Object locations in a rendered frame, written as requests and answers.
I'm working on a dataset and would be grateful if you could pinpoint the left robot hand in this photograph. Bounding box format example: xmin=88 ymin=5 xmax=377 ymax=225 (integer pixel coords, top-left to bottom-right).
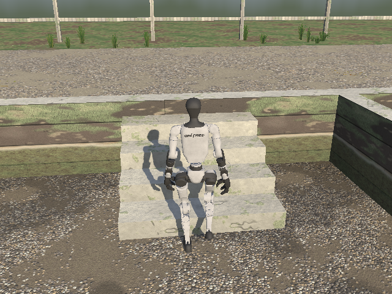
xmin=164 ymin=176 xmax=175 ymax=191

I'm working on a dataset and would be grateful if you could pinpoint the right robot hand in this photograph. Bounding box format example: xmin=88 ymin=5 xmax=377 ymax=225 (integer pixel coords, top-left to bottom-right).
xmin=216 ymin=178 xmax=230 ymax=195

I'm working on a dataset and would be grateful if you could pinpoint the left robot thigh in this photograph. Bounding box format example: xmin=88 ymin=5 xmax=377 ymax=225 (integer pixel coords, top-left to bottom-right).
xmin=175 ymin=171 xmax=190 ymax=214

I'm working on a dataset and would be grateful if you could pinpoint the humanoid robot torso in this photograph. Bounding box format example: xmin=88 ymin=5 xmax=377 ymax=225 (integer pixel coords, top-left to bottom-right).
xmin=180 ymin=121 xmax=209 ymax=184

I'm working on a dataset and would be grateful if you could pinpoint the robot right forearm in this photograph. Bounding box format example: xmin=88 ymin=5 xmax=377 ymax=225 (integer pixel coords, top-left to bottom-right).
xmin=216 ymin=149 xmax=229 ymax=179

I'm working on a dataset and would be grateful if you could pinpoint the robot left forearm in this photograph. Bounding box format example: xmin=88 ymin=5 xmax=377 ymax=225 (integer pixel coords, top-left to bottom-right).
xmin=165 ymin=150 xmax=175 ymax=178

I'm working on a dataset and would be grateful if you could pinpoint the robot right upper arm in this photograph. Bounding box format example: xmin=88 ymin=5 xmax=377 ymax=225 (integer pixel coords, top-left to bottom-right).
xmin=207 ymin=124 xmax=222 ymax=158

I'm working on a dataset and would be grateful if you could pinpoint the robot left upper arm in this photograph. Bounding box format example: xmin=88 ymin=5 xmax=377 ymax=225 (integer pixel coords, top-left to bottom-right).
xmin=168 ymin=124 xmax=182 ymax=159

